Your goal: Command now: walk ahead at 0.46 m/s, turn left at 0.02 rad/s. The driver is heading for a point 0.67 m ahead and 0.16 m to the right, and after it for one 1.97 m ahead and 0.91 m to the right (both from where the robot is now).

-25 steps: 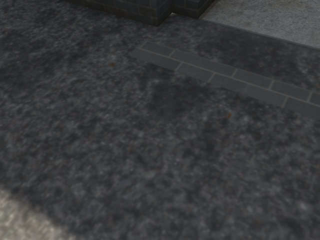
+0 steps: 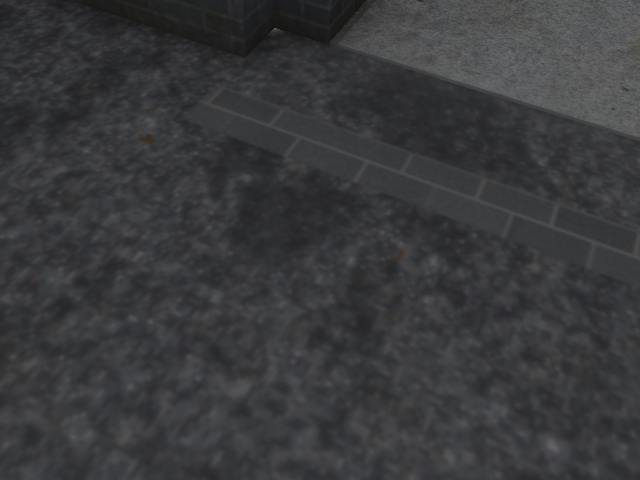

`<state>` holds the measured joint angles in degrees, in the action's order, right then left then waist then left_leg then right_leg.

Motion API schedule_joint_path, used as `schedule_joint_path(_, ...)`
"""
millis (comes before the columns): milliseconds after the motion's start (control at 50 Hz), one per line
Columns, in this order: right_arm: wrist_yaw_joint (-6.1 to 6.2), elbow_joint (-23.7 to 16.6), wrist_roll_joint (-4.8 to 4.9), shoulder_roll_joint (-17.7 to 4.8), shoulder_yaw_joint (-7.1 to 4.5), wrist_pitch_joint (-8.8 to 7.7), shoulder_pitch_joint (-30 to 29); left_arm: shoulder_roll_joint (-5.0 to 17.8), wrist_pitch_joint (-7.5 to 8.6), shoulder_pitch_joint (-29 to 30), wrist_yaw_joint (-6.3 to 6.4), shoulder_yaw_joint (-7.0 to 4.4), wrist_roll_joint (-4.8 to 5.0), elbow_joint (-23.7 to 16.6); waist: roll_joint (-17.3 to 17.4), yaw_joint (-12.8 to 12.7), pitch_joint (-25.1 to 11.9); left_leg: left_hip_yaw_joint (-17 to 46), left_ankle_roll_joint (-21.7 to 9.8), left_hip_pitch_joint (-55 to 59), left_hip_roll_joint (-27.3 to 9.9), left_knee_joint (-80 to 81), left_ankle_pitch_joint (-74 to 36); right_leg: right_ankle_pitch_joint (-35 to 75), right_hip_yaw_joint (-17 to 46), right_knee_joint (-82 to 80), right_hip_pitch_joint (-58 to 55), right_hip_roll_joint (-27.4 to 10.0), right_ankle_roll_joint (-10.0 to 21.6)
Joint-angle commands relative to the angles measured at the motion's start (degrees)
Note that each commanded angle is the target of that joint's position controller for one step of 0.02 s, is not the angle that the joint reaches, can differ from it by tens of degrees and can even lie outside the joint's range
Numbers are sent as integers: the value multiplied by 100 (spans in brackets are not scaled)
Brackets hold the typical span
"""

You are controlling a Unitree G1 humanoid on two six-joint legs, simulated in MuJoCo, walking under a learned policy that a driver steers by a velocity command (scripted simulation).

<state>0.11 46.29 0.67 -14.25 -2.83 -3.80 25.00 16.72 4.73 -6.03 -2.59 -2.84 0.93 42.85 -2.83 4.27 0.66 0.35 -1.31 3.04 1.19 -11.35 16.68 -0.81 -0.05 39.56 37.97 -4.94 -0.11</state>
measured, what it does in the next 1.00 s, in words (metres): walks ahead: right foot, then left foot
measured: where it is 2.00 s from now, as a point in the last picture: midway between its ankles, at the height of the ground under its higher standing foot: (312, 373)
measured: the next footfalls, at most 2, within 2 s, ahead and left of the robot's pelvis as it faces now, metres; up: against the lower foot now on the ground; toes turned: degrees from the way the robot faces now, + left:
right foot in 0.14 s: +0.26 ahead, -0.14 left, +0.00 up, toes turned -2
left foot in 0.68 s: +0.56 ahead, +0.10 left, +0.00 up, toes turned +0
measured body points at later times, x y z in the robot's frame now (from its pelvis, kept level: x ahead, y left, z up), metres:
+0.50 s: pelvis +0.27 -0.05 +0.01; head +0.29 -0.06 +0.46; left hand +0.30 +0.22 -0.12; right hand +0.45 -0.31 -0.09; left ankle +0.45 +0.13 -0.68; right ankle +0.22 -0.14 -0.74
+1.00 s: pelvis +0.54 +0.00 +0.00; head +0.57 +0.00 +0.45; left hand +0.73 +0.25 -0.10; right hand +0.55 -0.28 -0.12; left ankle +0.52 +0.10 -0.74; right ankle +0.64 -0.18 -0.67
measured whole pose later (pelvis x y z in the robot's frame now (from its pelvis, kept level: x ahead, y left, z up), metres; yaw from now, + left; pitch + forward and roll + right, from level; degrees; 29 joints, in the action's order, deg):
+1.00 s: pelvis +0.54 +0.00 +0.00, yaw -10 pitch +0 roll +2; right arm 0.2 47.8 -1.0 -14.8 -3.6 -5.5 17.2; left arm 17.4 1.4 -10.2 -0.6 -4.2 1.0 43.5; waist -2.7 2.5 2.4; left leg -10.8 -2.1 -3.9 1.1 -15.4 12.0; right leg -4.9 3.4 52.4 38.9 -6.0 -0.7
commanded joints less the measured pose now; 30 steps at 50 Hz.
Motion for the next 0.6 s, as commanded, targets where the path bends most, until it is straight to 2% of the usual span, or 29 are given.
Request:
schedule_joint_path(20, 34, -244, 70, -1095, -266, -95, -30, 242, 99, 922, -67, 4, 47, -696, 912, -24, 608, 637, -914, -628, -1414, 442, -1458, 303, -77, -601, -258, 194, 100)
schedule_joint_path(60, 44, -181, 93, -1138, -287, -67, -46, 377, 113, 894, -100, -32, 41, -746, 903, -152, 579, 646, -813, -258, -1586, 218, -1875, 39, -43, -828, -368, 228, 272)
schedule_joint_path(80, 51, -165, 77, -1196, -303, -41, -76, 465, 117, 756, -98, -67, 33, -734, 940, -263, 448, 609, -750, -96, -1609, -37, -2556, -154, -110, -872, -628, 318, 363)
schedule_joint_path(100, 59, -161, 54, -1264, -320, -7, -122, 592, 109, 422, -70, -131, 17, -673, 1000, -475, 154, 505, -672, -3, -1543, -549, -3648, -331, -264, -894, -1170, 492, 481)
schedule_joint_path(120, 75, -153, 26, -1219, -293, 40, -137, 785, 85, -375, -15, -252, 10, -451, 948, -890, -381, 281, -542, -158, -1304, -1561, -4556, -366, -430, -940, -2250, 683, 649)
schedule_joint_path(140, 99, -219, -45, -1054, -207, 52, -88, 1049, 57, -1375, 56, -350, -4, -234, 756, -1305, -1126, 136, -344, -1118, -1066, -3020, -3890, -308, 79, -700, -3940, 184, 901)
schedule_joint_path(160, 46, -376, -35, -271, 24, -38, 715, 1719, 44, -1993, 73, -487, -156, -120, -934, -1016, -2224, 7, 98, -3401, -95, -5585, -798, -1573, 2935, -1094, -6229, -1482, 1880)
schedule_joint_path(180, 21, -231, 58, -498, 0, -182, 592, 1244, 48, -2065, 42, -353, -92, -76, -1241, -1119, -2657, 884, 52, -4012, 157, -6387, 1511, -2422, 4575, -2260, -6243, -1764, 1965)
schedule_joint_path(200, -18, -403, 234, -990, -144, -234, -98, 968, 47, -1580, 59, -255, -55, -104, -816, -1069, -1467, 766, -19, -4627, -207, -6712, 1246, -2630, 3714, -2365, -5422, -1575, 1621)
schedule_joint_path(220, -10, -521, 219, -1002, -121, -261, -530, 820, 33, -1159, 72, -205, -49, -170, -304, -910, -846, 545, -94, -4576, -525, -6482, 731, -2244, 2925, -2428, -4491, -1372, 1451)
schedule_joint_path(240, 15, -540, 106, -935, -125, -246, -724, 674, 34, -826, 60, -161, -88, -196, -9, -712, -424, 438, -90, -4354, -733, -6103, 334, -1691, 2346, -2568, -3644, -1120, 1368)
schedule_joint_path(260, 29, -496, 52, -882, -153, -179, -615, 548, 68, -618, 46, -124, -162, -230, -153, -482, -289, 482, -99, -3964, -922, -5828, 38, -1307, 1926, -2739, -3076, -898, 1308)
schedule_joint_path(280, 30, -420, 46, -779, -143, -103, -450, 509, 98, -508, 37, -125, -172, -226, -255, -355, -274, 476, -72, -3676, -975, -5715, -116, -1168, 1707, -2924, -2747, -786, 1337)
schedule_joint_path(300, 41, -366, 39, -664, -125, -39, -345, 510, 148, -500, 33, -133, -150, -189, -250, -285, -257, 427, -28, -3564, -988, -5617, -193, -970, 1512, -3063, -2562, -743, 1406)
schedule_joint_path(340, 70, -419, -7, -617, -119, 34, -522, 588, 213, -566, 49, -157, -118, -76, -162, -240, -51, 389, 82, -3759, -1035, -5257, -493, -687, 1186, -3282, -2370, -719, 1484)
schedule_joint_path(400, 75, -606, -67, -597, -106, -5, -1169, 689, 194, -830, 127, -179, -99, 71, 11, -402, 161, 378, 218, -4273, -1079, -4319, -1388, -335, 896, -3397, -2641, -678, 1459)
schedule_joint_path(480, -30, -779, -28, -428, -27, -117, -1963, 838, 110, -1179, 195, -199, -32, 212, 67, -725, 296, 121, 219, -4080, -843, -2853, -2330, -148, 458, -3369, -2917, -538, 1249)
schedule_joint_path(540, -140, -954, 24, -422, -1, -166, -2467, 919, 26, -1523, 205, -214, 6, 379, 68, -933, 409, 51, 173, -4098, -711, -2282, -2298, -151, 466, -3194, -3388, -712, 1246)
schedule_joint_path(600, -243, -1125, 34, -525, -19, -209, -2715, 962, -84, -1681, 233, -240, 41, 500, 3, -917, 436, 102, -1, -4102, -604, -1898, -1738, 178, 640, -2823, -3943, -963, 1158)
